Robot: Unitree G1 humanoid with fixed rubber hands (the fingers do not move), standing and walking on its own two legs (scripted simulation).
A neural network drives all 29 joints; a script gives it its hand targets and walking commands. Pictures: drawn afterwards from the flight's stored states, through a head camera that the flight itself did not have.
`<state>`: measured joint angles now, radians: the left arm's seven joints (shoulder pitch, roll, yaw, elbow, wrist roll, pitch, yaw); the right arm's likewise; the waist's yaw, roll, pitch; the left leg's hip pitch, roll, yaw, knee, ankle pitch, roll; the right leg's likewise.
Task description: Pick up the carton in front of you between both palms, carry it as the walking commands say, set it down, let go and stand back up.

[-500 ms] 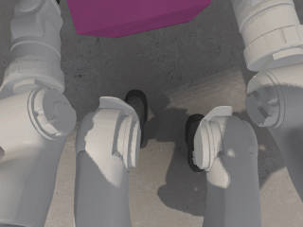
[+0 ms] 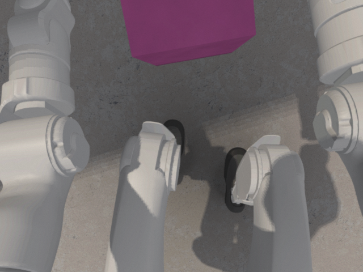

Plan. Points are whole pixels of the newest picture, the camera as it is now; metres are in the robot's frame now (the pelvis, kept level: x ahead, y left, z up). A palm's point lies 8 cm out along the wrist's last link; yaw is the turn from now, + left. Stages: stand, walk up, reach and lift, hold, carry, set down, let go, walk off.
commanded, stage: set down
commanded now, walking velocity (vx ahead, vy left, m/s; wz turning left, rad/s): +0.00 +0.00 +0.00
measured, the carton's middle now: (185, 5) +0.56 +0.10 -0.29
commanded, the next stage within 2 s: let go in 0.74 s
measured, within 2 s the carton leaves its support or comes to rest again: neither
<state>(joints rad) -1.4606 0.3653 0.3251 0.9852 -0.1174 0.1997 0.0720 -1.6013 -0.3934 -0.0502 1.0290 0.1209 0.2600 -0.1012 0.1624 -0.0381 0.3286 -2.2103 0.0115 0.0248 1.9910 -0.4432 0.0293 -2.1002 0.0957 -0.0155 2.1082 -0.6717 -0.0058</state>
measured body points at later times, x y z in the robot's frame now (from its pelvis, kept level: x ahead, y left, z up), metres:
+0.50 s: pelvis +0.02 +0.00 +0.13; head +0.37 +0.04 +0.42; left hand +0.53 +0.31 +0.02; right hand +0.63 -0.08 +0.02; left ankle +0.14 +0.11 -0.38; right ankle +0.08 -0.11 -0.38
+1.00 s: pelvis +0.06 +0.02 +0.27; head +0.36 +0.05 +0.60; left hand +0.49 +0.30 +0.14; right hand +0.57 -0.10 +0.14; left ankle +0.14 +0.11 -0.38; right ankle +0.08 -0.11 -0.38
